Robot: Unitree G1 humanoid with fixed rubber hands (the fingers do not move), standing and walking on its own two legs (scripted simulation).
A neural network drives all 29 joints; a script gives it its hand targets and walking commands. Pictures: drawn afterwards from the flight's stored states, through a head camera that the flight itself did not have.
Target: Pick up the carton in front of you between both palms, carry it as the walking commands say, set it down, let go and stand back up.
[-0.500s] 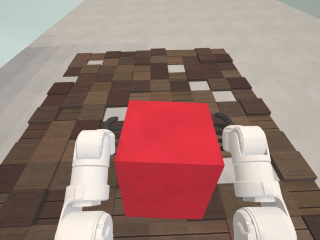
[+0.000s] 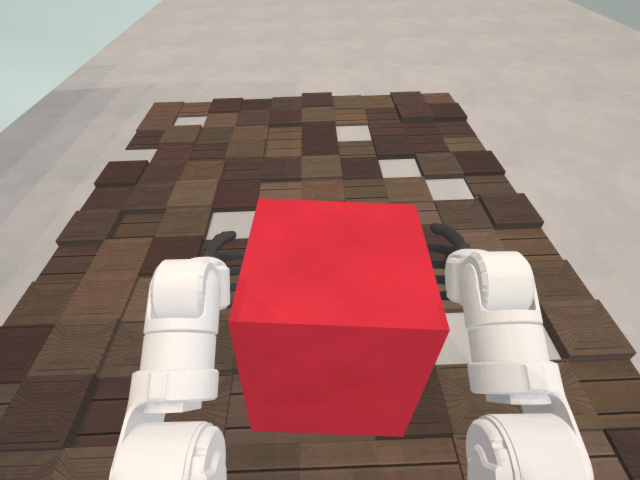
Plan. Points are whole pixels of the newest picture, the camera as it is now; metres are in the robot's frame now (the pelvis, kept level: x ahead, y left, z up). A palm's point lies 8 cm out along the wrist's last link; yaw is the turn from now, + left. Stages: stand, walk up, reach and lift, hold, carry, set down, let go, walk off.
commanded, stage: carry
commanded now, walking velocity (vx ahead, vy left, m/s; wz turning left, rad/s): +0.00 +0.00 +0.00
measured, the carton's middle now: (332, 319) +0.34 +0.00 +0.05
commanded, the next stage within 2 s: none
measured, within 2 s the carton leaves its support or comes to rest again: neither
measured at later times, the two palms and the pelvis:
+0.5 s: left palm (205, 239) +0.38 +0.16 +0.16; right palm (451, 229) +0.38 -0.14 +0.17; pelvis +0.03 +0.01 +0.00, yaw +0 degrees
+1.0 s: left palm (257, 191) +0.59 +0.13 +0.08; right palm (425, 183) +0.60 -0.17 +0.08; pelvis +0.23 -0.02 -0.02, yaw -1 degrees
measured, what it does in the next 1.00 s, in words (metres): walks ahead: right foot 0.03 m lower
